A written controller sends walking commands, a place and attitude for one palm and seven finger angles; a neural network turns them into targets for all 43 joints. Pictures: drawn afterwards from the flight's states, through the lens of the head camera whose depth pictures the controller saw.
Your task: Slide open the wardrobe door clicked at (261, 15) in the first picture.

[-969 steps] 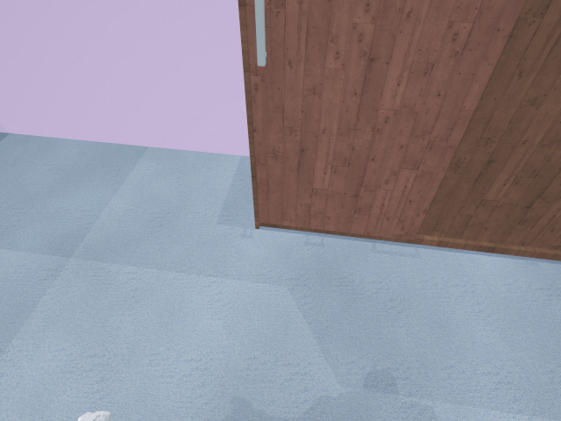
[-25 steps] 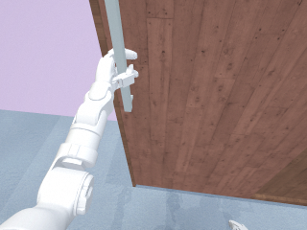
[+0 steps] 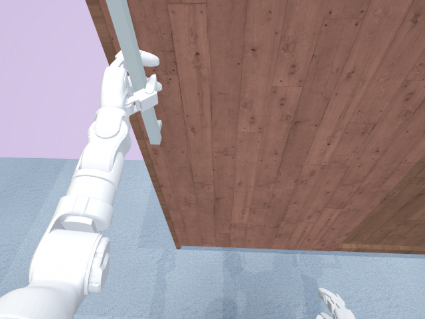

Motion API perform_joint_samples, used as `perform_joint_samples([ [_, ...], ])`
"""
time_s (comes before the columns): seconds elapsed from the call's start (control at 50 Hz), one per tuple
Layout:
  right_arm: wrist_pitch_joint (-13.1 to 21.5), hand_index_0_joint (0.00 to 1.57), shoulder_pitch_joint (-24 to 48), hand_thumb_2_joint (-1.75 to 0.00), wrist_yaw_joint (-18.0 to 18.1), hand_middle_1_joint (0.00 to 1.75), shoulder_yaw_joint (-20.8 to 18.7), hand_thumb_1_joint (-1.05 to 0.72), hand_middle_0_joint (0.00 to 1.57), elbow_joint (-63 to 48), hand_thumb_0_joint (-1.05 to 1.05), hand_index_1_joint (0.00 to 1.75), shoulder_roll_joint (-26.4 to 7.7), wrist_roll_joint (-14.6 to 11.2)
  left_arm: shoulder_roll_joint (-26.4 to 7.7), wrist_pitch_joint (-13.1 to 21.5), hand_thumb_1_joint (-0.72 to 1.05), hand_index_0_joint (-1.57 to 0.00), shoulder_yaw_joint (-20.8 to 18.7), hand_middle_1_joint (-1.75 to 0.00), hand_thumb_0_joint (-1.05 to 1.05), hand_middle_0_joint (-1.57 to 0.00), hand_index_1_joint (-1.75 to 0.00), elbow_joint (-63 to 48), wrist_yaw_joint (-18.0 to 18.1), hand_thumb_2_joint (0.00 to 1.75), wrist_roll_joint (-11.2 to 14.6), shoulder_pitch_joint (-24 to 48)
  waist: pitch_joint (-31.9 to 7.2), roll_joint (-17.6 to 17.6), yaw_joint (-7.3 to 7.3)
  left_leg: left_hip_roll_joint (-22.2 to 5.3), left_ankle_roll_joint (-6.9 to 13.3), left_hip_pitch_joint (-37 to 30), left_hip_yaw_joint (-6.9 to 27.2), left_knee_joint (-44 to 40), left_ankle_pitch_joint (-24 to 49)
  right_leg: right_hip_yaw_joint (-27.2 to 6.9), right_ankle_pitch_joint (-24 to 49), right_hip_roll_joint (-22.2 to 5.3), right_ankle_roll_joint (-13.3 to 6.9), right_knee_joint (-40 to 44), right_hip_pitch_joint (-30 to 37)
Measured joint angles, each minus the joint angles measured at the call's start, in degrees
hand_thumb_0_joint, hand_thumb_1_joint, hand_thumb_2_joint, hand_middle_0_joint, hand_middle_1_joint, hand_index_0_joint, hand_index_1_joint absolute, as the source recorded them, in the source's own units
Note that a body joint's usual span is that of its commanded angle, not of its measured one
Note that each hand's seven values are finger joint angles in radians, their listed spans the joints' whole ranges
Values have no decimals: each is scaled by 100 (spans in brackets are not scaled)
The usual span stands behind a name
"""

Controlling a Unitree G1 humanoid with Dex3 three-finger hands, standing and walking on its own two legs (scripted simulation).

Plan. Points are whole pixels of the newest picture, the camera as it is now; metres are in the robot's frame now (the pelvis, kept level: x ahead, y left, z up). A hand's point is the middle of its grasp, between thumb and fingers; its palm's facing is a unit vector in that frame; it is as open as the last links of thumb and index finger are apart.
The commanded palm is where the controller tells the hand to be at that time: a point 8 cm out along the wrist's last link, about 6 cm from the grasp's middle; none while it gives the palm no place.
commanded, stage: step sideways, sliding the door along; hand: left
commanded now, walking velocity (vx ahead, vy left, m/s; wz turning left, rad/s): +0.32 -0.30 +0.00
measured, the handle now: (140, 67) +0.49 +0.16 +0.23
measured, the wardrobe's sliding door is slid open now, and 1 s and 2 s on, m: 0.00 0.07 0.31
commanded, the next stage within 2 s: none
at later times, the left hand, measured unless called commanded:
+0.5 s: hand (160, 92) +0.45 +0.12 +0.20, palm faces +0.29 -0.96 -0.04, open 5.9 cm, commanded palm +0.42 +0.11 +0.20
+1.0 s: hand (196, 92) +0.46 +0.06 +0.20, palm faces +0.47 -0.88 -0.05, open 6.4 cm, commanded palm +0.42 +0.02 +0.19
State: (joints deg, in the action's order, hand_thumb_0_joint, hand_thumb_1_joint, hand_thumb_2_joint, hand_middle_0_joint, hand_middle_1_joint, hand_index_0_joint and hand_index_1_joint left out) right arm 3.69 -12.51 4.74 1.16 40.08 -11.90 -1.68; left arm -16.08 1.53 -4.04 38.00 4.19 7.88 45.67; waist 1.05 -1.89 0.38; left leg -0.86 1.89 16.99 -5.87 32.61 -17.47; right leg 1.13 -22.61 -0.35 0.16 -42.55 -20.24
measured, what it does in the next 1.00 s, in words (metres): steps to the right: right foot, then left foot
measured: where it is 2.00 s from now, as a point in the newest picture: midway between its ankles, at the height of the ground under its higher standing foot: outside the picture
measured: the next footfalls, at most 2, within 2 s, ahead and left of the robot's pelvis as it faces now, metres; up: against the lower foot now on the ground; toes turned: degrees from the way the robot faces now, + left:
right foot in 0.70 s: +0.22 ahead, -0.30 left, +0.00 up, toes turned +0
left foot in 0.88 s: +0.11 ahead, -0.06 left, +0.00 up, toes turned +16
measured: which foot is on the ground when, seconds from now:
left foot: down 0.00-0.72, up 0.74-0.86, down 0.88-1.00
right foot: down 0.00-0.32, up 0.34-0.68, down 0.70-0.88, up 0.90-1.00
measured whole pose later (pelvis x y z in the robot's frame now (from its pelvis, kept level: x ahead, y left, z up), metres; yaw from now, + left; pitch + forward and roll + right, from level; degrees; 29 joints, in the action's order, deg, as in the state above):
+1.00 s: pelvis +0.13 -0.18 +0.00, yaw +8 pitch -2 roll -2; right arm 8.7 -6.9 -0.2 -3.3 34.3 -13.5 -2.7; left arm -9.3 1.7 -7.5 -11.7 10.3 1.9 21.2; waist 15.0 -2.8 8.1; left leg -5.9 -1.2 10.8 -5.3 35.0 -22.0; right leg 2.3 -25.5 -1.7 0.6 -56.0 -25.3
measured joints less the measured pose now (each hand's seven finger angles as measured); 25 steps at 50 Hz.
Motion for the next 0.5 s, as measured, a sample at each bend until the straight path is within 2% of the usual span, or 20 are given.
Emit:
perform_joint_samples([
  [0.04, -80, 20, -8, -89, 26, 30, -18, -90, 20, -12, 1, 30, 10, -11, -54, 28, 70, -41, -90, -140, 1, -47, -140, -122, 77, 84, 42, -66, 127, -54, 38, -114, -65, -48, 16, 91, -62, 24, -290, 104, -43, -355, -53],
  [0.08, -164, 20, -36, -89, 28, 30, -17, -90, 20, -8, 1, 30, -5, -32, -88, 32, 70, -41, -156, -140, 1, -48, -140, -240, 154, 84, 66, -97, 253, -117, 104, -252, -163, -77, 71, 219, -141, 96, -333, 165, -85, -254, 28],
  [0.12, -225, 20, -86, -89, 19, 30, -13, -90, 20, -21, 1, 30, -27, -71, -121, 15, 69, -42, -198, -140, 1, -47, -140, -366, 221, 84, 86, -86, 367, -141, 195, -375, -286, -54, 142, 453, -277, 168, -38, 170, -132, 270, 257],
  [0.14, -240, 20, -111, -89, 15, 30, -7, -90, 20, -32, 1, 30, -37, -101, -140, -16, 69, -42, -222, -140, 1, -47, -140, -438, 260, 84, 87, -57, 404, -115, 235, -410, -336, 9, 182, 647, -383, 203, 358, 144, -198, 568, 375],
  [0.16, -257, 20, -86, -89, 18, 30, -16, -90, 20, 1, 1, 30, -69, -129, -129, -22, 70, -42, -258, -140, 2, -47, -140, -542, 310, 84, 60, -66, 463, -168, 221, -493, -310, 100, 257, 890, -478, 311, 440, 203, -276, 534, 397],
  [0.2, -271, 20, -38, -89, 41, 30, -78, -90, 20, 122, 1, 30, -119, -156, -17, -6, 71, -39, -292, -140, 2, -46, -140, -711, 398, 84, -2, -77, 548, -203, 161, -437, -208, 389, 491, 1638, -859, 537, 186, 243, -398, 467, 465],
  [0.24, -237, 20, 29, -89, 57, 30, -139, -90, 20, 207, 1, 30, -164, -161, 77, 10, 71, -37, -239, -140, 2, -46, -140, -983, 435, 83, -87, -111, 686, -87, 230, -246, -173, 600, 518, 2305, -1159, 608, 83, 194, -461, 588, 581],
  [0.28, -195, 20, 96, -89, 56, 30, -171, -90, 20, 174, 1, 30, -203, -132, 129, 48, 71, -36, -152, -140, 2, -46, -140, -1341, 472, 83, -172, -182, 837, 88, 317, -121, -147, 558, 324, 1979, -1009, 613, 126, 103, -465, 732, 655],
  [0.3, -180, 20, 128, -89, 47, 30, -178, -90, 20, 115, 1, 30, -229, -110, 149, 86, 71, -35, -116, -140, 3, -46, -140, -1534, 487, 83, -196, -235, 885, 158, 348, -110, -139, 434, 180, 1440, -583, 619, 139, 68, -463, 721, 634],
  [0.32, -165, 20, 156, -89, 25, 30, -192, -90, 20, 25, 1, 30, -276, -91, 167, 125, 71, -35, -91, -140, 3, -46, -140, -1736, 508, 83, -198, -301, 900, 163, 379, -172, -75, 240, 63, 779, 178, 633, 145, 77, -435, 526, 511],
  [0.34, -156, 20, 201, -89, -14, 30, -236, -90, 20, -81, 1, 30, -331, -82, 182, 156, 72, -34, -78, -140, 4, -46, -140, -1932, 526, 83, -151, -354, 912, 105, 398, -253, -90, 120, 56, 478, 301, 583, 128, 134, -322, 15, 265],
  [0.38, -173, 20, 447, -89, -174, 30, -362, -90, 20, -167, 1, 30, -300, -98, 169, 254, 72, -34, -117, -140, 5, -46, -140, -2217, 480, 82, -122, -390, 1128, 140, 474, -324, -184, 12, 31, 525, -150, 186, -296, 192, -221, -1397, -232],
  [0.42, -193, 20, 686, -89, -325, 30, -409, -90, 20, -228, 1, 30, -212, -94, 177, 281, 72, -34, -195, -140, 6, -45, -140, -2505, 423, 82, -136, -482, 1304, 138, 526, -444, -283, -100, 64, 501, -314, -17, -498, 150, -155, -2240, -601],
  [0.46, -183, 20, 849, -89, -422, 30, -402, -90, 20, -321, 1, 30, -112, -95, 185, 269, 72, -34, -242, -140, 6, -45, -140, -2782, 366, 82, -201, -587, 1433, 75, 605, -630, -407, -229, 133, 360, -276, -58, -426, 20, -81, -2379, -843],
  [0.5, -152, 20, 926, -89, -487, 30, -371, -90, 20, -446, 1, 30, 1, -91, 187, 243, 72, -34, -264, -140, 6, -45, -140, -2994, 293, 82, -242, -666, 1532, 16, 711, -820, -515, -376, 208, 185, -210, -50, -147, -122, -8, -2106, -965],
])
